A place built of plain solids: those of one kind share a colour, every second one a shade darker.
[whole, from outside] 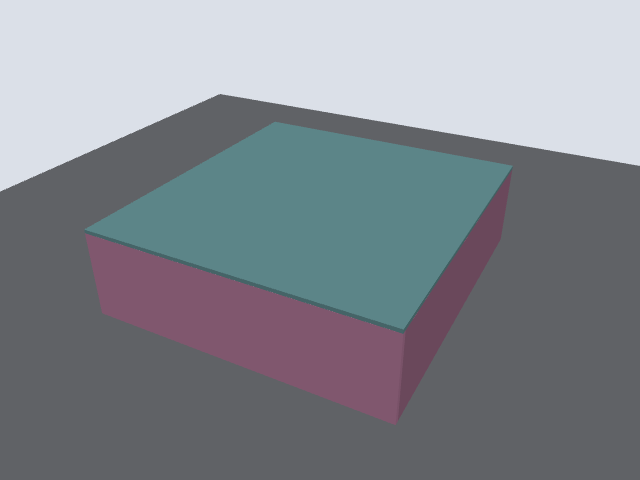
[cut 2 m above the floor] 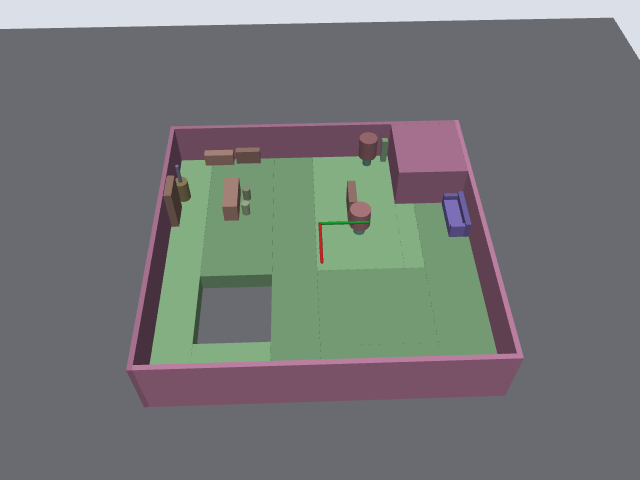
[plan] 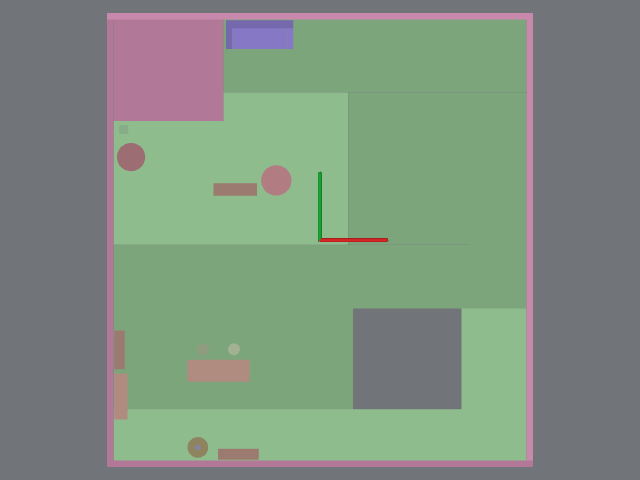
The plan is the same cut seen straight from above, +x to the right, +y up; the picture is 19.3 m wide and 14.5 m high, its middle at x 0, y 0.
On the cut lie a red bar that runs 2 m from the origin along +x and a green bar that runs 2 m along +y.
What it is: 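A home; one open living floor with 2 sunken areas, their rims bare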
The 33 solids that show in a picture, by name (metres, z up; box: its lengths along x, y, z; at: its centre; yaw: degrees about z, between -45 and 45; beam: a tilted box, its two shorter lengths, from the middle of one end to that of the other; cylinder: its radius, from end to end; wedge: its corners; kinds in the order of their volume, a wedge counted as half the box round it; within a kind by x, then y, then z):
{
 "floor_1": {"box": [7.08, 3.74, 0.92], "at": [-2.69, 1.72, 0.41]},
 "floor_2": {"box": [7.23, 3.04, 0.92], "at": [-2.62, -3.59, 0.41]},
 "floor_3": {"box": [3.77, 0.86, 0.92], "at": [-1.03, 4.03, 0.41]},
 "floor_4": {"box": [12.47, 1.55, 0.92], "at": [0.0, -5.89, 0.41]},
 "floor_5": {"box": [12.47, 1.92, 0.92], "at": [0.0, -1.11, 0.41]},
 "floor_6": {"box": [9.15, 2.2, 0.92], "at": [1.66, 5.56, 0.41]},
 "floor_7": {"box": [3.69, 4.61, 0.92], "at": [2.69, 2.16, 0.41]},
 "floor_8": {"box": [1.96, 3.04, 0.92], "at": [5.25, -3.59, 0.41]},
 "floor_9": {"box": [1.7, 4.61, 0.92], "at": [5.39, 2.16, 0.41]},
 "wall_1": {"box": [0.2, 13.32, 3.8], "at": [-6.33, 0.0, 1.85]},
 "wall_2": {"box": [3.32, 3.06, 3.8], "at": [-4.58, 5.13, 1.85]},
 "wall_3": {"box": [12.87, 0.2, 3.8], "at": [0.0, -6.76, 1.85]},
 "wall_4": {"box": [12.87, 0.2, 3.8], "at": [0.0, 6.76, 1.85]},
 "wall_5": {"box": [0.2, 13.32, 3.8], "at": [6.33, 0.0, 1.85]},
 "roof_1": {"box": [12.87, 13.72, 0.16], "at": [0.0, 0.0, 3.83]},
 "case_1": {"box": [0.32, 1.17, 0.75], "at": [-6.06, -3.32, 1.25]},
 "case_2": {"box": [0.4, 1.39, 0.65], "at": [-6.01, -4.73, 1.19]},
 "case_3": {"box": [1.87, 0.66, 0.92], "at": [-3.06, -3.95, 1.33]},
 "case_4": {"box": [1.32, 0.38, 1.28], "at": [-2.56, 1.53, 1.51]},
 "case_5": {"box": [1.24, 0.34, 2.02], "at": [-2.47, -6.47, 1.88]},
 "bush_1": {"cylinder": 0.43, "from": [-5.71, 2.5, 1.43], "to": [-5.71, 2.5, 2.49]},
 "bush_2": {"cylinder": 0.46, "from": [-1.32, 1.8, 1.37], "to": [-1.32, 1.8, 2.29]},
 "sofa_1": {"box": [0.2, 0.63, 0.7], "at": [-2.75, 6.08, 1.22]},
 "sofa_2": {"box": [1.65, 0.63, 0.46], "at": [-1.82, 6.08, 1.1]},
 "sofa_3": {"box": [2.04, 0.24, 0.81], "at": [-1.82, 6.52, 1.27]},
 "sofa_4": {"box": [0.2, 0.63, 0.7], "at": [-0.9, 6.08, 1.22]},
 "stove_1": {"cylinder": 0.31, "from": [-3.69, -6.27, 0.87], "to": [-3.69, -6.27, 1.9]},
 "pot_1": {"cylinder": 0.21, "from": [-5.71, 2.5, 0.87], "to": [-5.71, 2.5, 1.43]},
 "pot_2": {"cylinder": 0.26, "from": [-1.32, 1.8, 0.87], "to": [-1.32, 1.8, 1.37]},
 "stool_1": {"cylinder": 0.18, "from": [-3.53, -3.3, 0.87], "to": [-3.53, -3.3, 1.51]},
 "stool_2": {"cylinder": 0.18, "from": [-2.6, -3.3, 0.87], "to": [-2.6, -3.3, 1.51]},
 "totem_1": {"box": [0.27, 0.27, 1.3], "at": [-5.93, 3.34, 1.52]},
 "flue_1": {"cylinder": 0.08, "from": [-3.69, -6.27, 1.9], "to": [-3.69, -6.27, 3.75]}
}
